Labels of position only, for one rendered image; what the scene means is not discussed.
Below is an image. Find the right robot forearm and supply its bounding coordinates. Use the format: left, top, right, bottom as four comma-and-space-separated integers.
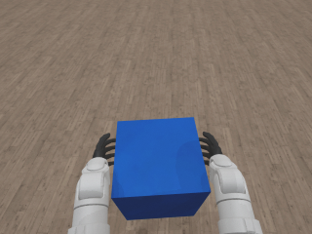
209, 154, 263, 234

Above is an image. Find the left robot hand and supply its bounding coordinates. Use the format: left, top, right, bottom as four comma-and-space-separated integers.
93, 133, 116, 166

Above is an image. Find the carton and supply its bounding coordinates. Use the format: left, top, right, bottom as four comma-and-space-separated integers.
111, 117, 212, 220

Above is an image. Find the left robot forearm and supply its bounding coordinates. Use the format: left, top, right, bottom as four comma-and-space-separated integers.
67, 157, 110, 234

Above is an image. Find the right robot hand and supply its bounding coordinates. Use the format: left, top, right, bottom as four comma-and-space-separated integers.
198, 132, 222, 166

